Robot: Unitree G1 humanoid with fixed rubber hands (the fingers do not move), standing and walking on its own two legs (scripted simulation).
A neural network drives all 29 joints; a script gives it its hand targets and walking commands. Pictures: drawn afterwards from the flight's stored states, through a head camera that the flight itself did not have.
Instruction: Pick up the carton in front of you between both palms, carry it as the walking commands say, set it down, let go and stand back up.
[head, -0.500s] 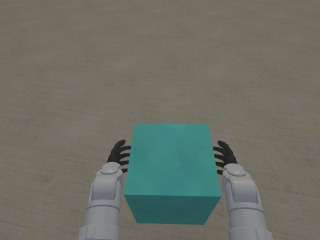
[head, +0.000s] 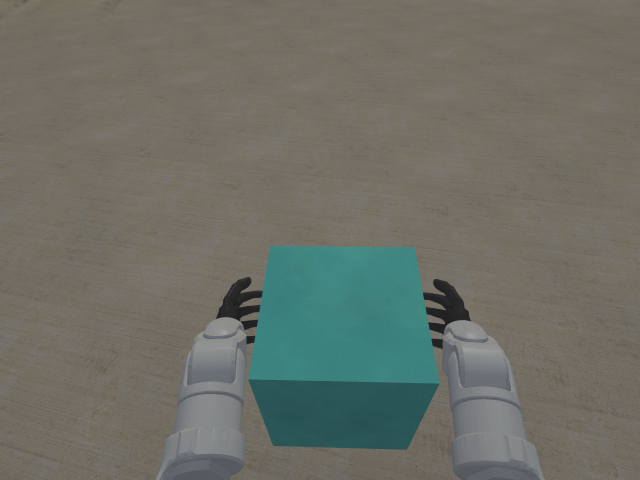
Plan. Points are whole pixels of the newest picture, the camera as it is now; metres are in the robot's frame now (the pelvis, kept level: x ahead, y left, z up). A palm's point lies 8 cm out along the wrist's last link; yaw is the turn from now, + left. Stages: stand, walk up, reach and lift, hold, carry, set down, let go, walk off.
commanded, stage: set down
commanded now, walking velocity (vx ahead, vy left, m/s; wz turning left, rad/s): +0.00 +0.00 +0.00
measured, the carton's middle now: (340, 350) +0.32 +0.00 -0.03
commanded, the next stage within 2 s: none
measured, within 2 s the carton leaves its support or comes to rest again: neither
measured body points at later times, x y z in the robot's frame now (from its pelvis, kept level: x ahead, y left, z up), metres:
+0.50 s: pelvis +0.00 +0.01 -0.03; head +0.13 +0.00 +0.40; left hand +0.37 +0.15 -0.07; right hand +0.37 -0.15 -0.08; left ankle +0.03 +0.12 -0.74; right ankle +0.04 -0.11 -0.74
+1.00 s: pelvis -0.03 +0.01 -0.15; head +0.21 +0.00 +0.23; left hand +0.42 +0.16 -0.23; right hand +0.43 -0.15 -0.23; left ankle +0.03 +0.13 -0.74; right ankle +0.04 -0.11 -0.74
